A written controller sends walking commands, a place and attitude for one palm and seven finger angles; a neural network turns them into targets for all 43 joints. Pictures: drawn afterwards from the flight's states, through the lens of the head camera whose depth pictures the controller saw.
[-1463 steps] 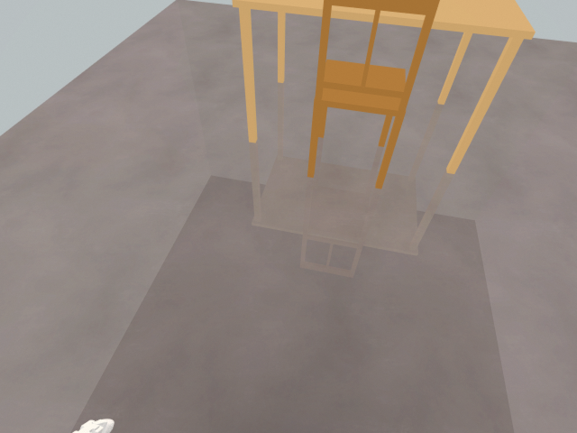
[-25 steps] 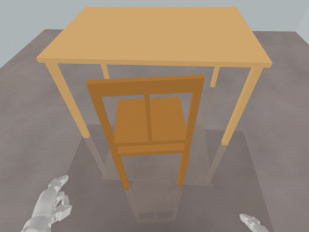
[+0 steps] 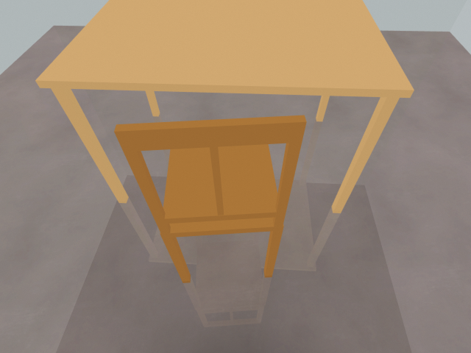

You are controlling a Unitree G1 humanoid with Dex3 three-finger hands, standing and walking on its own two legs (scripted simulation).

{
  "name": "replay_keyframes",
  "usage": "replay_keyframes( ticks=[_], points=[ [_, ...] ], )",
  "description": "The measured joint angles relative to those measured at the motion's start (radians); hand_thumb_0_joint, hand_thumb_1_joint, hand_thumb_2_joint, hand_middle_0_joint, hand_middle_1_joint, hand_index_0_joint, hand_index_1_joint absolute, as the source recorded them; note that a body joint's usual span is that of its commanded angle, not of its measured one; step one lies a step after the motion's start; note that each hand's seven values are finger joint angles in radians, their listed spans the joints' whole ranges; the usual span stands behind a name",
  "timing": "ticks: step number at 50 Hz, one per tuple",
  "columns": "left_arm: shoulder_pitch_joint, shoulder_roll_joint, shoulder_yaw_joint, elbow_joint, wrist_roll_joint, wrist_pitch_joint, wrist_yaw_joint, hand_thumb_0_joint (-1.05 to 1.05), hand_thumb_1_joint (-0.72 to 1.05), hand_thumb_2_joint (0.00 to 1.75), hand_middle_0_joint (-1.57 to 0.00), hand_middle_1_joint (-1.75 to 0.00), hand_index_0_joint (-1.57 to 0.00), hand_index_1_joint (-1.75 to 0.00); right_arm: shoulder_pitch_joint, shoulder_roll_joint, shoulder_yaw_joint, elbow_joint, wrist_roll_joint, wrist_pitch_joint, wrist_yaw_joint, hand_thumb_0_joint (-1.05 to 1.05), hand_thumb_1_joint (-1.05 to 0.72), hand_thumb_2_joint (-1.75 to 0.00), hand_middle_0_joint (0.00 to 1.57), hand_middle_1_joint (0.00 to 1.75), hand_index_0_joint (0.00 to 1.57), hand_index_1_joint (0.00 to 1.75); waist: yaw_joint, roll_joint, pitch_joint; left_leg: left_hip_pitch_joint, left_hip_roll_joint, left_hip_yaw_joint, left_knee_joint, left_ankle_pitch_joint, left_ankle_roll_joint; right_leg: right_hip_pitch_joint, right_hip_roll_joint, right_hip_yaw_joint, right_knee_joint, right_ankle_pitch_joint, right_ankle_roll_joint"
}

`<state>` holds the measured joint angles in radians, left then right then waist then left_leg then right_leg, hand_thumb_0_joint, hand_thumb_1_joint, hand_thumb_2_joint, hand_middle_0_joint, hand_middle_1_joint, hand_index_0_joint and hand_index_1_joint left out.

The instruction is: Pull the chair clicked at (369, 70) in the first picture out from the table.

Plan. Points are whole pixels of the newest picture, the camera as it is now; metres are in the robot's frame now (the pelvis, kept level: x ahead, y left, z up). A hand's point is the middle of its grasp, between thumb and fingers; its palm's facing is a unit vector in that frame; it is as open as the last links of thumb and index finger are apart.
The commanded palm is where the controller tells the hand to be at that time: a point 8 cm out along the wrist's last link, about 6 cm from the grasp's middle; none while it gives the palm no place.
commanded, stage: let the arm hang, fingers relaxed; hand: left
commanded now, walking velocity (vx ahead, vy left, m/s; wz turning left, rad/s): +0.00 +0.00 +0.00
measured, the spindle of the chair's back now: (217, 183) +0.51 +0.08 -0.10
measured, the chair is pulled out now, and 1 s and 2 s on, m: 0.16 0.16 0.16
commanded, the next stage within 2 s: look to check the result in 0.44 s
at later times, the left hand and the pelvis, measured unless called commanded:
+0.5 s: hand out of the picture +0.04 +0.17 -0.17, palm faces +0.02 -0.98 -0.21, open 7.3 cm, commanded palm none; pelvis +0.02 +0.00 +0.00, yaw -1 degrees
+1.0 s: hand out of the picture +0.03 +0.17 -0.17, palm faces +0.02 -0.98 -0.20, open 7.3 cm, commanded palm none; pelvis +0.03 +0.00 +0.00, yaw -1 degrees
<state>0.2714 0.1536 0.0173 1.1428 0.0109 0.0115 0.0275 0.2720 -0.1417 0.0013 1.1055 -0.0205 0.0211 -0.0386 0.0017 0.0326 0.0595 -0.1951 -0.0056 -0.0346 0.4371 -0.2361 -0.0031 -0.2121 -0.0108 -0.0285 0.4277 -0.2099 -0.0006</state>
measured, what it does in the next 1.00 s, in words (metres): stands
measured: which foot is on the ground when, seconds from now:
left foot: down 0.00-1.00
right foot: down 0.00-1.00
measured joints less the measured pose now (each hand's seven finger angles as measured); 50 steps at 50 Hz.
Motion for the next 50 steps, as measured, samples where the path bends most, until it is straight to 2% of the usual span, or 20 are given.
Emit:
replay_keyframes(
  ticks=[5, 13, 50],
  points=[
    [-0.026, -0.023, 0.000, -0.005, 0.001, -0.008, 0.003, 0.00, 0.91, 0.90, -0.20, -0.30, -0.20, -0.30, -0.004, -0.005, -0.003, 0.014, 0.000, -0.007, -0.001, 0.02, -0.92, -0.90, 0.20, 0.30, 0.21, 0.30, -0.002, 0.002, -0.016, 0.019, 0.000, 0.007, -0.011, -0.003, 0.000, 0.010, -0.001, 0.007, 0.002, -0.008, 0.000],
    [-0.048, -0.007, 0.007, -0.010, 0.001, -0.012, 0.008, 0.01, 0.94, 0.90, -0.20, -0.30, -0.20, -0.30, -0.007, -0.008, -0.006, 0.020, -0.001, -0.015, -0.002, 0.01, -0.92, -0.90, 0.20, 0.30, 0.20, 0.30, -0.008, -0.009, -0.030, 0.039, 0.007, 0.014, -0.019, -0.010, -0.005, 0.025, 0.007, 0.014, -0.002, -0.013, -0.004],
    [-0.027, -0.015, 0.006, 0.002, 0.001, -0.011, 0.006, 0.01, 0.92, 0.90, -0.20, -0.30, -0.20, -0.30, -0.019, -0.007, -0.004, 0.030, 0.003, -0.020, -0.007, 0.01, -0.91, -0.90, 0.20, 0.30, 0.20, 0.30, -0.001, -0.019, -0.011, 0.070, 0.005, 0.023, -0.042, -0.022, 0.000, 0.051, 0.005, 0.022, -0.019, -0.026, 0.002]
  ],
)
